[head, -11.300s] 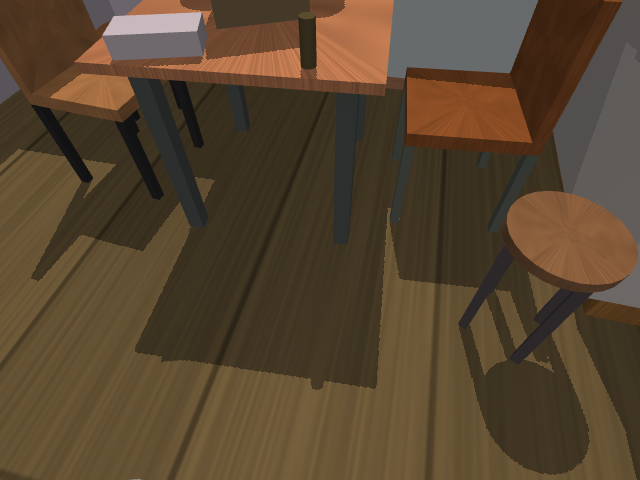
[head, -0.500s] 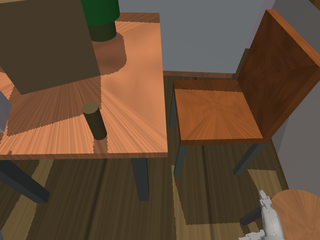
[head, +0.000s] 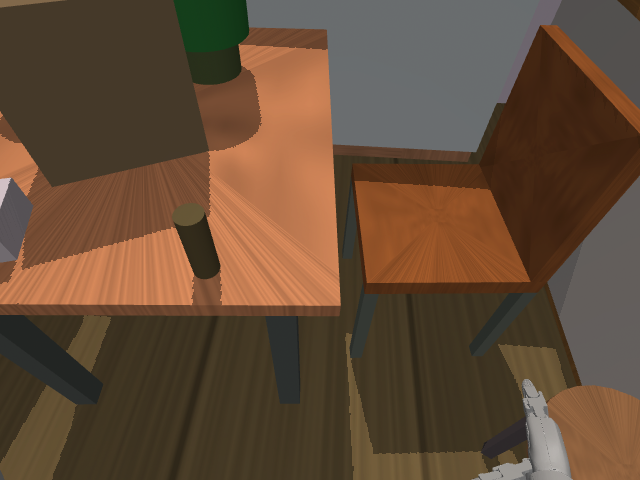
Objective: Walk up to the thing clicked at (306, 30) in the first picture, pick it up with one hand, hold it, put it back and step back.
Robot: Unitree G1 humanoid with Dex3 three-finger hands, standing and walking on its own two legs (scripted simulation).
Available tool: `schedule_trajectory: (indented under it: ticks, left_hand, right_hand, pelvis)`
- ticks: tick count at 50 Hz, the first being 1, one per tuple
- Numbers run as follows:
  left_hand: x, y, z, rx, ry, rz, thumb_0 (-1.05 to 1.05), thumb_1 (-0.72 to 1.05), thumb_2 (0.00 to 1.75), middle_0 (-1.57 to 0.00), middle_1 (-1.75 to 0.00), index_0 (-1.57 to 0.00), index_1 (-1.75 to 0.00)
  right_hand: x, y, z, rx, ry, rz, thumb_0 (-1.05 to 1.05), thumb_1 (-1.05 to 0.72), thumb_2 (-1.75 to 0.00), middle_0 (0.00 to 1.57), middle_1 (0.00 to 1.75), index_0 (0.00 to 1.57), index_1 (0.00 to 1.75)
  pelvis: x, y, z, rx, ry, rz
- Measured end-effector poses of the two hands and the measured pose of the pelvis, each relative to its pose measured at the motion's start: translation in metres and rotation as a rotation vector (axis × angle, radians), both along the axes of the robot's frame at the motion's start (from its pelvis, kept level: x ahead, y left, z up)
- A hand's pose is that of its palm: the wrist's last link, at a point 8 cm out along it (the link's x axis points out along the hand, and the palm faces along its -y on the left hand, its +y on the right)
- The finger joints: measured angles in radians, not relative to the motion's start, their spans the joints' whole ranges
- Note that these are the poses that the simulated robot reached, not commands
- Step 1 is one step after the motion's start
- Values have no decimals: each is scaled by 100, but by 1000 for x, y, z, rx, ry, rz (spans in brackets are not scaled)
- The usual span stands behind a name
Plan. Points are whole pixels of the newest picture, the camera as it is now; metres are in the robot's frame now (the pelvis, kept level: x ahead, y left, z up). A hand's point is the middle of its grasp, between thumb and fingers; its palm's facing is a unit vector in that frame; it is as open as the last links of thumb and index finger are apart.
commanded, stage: go down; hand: left
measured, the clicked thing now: (198, 243) +0.41 +0.19 +0.05
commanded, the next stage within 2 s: approach in 0.14 s
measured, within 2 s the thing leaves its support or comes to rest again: neither
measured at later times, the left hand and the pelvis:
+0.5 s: hand (6, 250) +0.33 +0.36 +0.13, palm faces +0.11 -0.99 +0.03, open 17.3 cm; pelvis +0.00 +0.00 +0.00, yaw +0 degrees
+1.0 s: hand (174, 245) +0.40 +0.22 +0.05, palm faces +0.06 -1.00 +0.03, open 17.4 cm; pelvis -0.01 -0.01 -0.02, yaw -3 degrees
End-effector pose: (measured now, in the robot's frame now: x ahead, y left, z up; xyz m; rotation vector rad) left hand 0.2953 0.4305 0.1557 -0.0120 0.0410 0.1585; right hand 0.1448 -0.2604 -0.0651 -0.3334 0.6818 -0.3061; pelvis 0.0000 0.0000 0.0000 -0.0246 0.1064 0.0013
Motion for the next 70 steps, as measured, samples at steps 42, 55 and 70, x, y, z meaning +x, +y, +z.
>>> schedule_trajectory:
  ticks: [42, 55, 70]
  left_hand:
    - [75, -136, -121, -84, 19, -128, -1, -54, 2, -5, -4, -5, -4]
    - [74, -168, -111, -30, -14, -81, -1, -50, 1, -6, -3, -7, -2]
    - [71, -195, -109, -20, -40, -101, -1, -52, 1, -5, -2, -6, -1]
  right_hand:
    - [-36, -21, -5, -1, 49, -31, -1, 55, -5, 6, 5, 6, 5]
    - [-13, -16, -9, 86, -32, -26, -1, 53, -5, 6, 5, 6, 5]
    - [-24, -19, -6, 85, -25, 3, -1, 53, -6, 6, 5, 6, 5]
  pelvis:
    - [-13, -5, -18, -6, 79, -34]
    - [-4, -7, -27, 4, 81, -46]
    - [-11, -11, -31, 7, 60, -36]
